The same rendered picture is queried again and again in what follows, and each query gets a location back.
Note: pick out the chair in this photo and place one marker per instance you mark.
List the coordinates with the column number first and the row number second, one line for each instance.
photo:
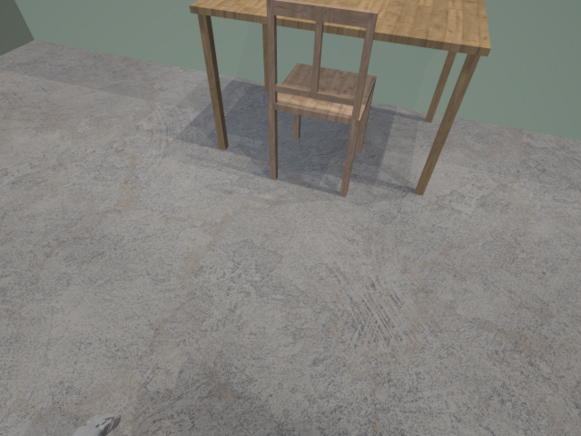
column 320, row 92

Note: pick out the table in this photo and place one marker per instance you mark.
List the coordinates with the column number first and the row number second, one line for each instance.
column 456, row 26

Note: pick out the left robot hand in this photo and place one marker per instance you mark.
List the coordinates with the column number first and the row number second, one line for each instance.
column 99, row 425

